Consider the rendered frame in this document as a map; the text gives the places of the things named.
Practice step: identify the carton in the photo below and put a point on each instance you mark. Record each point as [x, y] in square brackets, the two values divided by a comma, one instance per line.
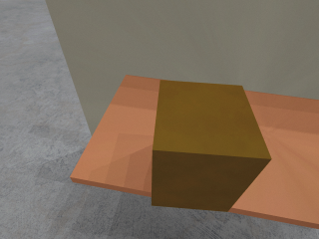
[207, 148]

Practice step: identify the table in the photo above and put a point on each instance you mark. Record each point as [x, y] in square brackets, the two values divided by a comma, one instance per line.
[119, 155]

